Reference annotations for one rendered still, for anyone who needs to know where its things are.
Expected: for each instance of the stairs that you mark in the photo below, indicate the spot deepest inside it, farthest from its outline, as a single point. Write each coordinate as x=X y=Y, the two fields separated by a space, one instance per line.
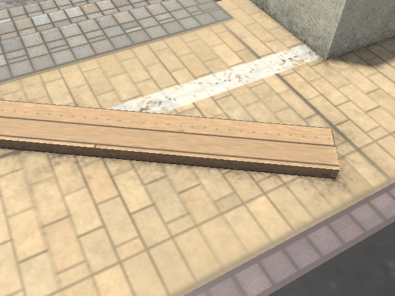
x=43 y=15

